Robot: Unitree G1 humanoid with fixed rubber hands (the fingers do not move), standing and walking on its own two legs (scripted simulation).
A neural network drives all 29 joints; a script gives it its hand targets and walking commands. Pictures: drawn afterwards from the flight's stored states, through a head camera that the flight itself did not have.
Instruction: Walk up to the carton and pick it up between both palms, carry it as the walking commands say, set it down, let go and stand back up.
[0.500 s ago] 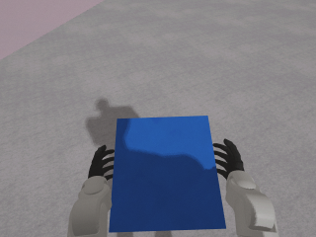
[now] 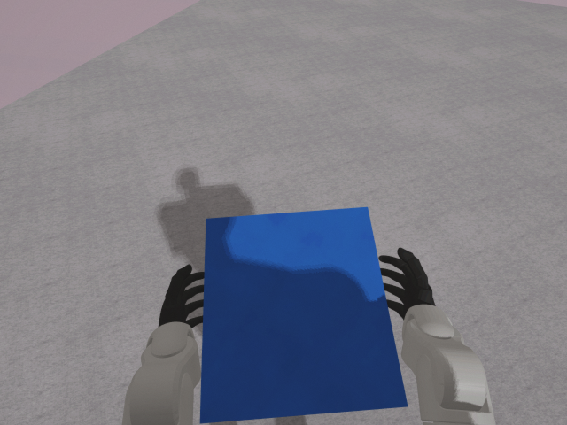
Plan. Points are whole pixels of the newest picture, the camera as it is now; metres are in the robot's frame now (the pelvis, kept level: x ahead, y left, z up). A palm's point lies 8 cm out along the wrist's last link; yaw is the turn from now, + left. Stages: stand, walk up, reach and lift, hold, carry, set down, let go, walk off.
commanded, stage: carry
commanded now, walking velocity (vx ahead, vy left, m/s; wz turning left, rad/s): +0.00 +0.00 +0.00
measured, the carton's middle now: (293, 314) +0.31 +0.01 -0.03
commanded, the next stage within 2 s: none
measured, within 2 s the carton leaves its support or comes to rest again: neither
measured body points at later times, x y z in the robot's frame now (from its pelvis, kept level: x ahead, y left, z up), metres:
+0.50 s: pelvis +0.26 +0.04 +0.01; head +0.27 +0.05 +0.46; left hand +0.55 +0.20 +0.05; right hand +0.56 -0.11 +0.06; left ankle +0.21 +0.14 -0.71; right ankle +0.18 -0.05 -0.71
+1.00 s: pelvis +0.49 +0.08 +0.00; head +0.50 +0.09 +0.45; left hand +0.77 +0.22 +0.02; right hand +0.77 -0.09 +0.03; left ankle +0.35 +0.15 -0.71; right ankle +0.38 -0.02 -0.67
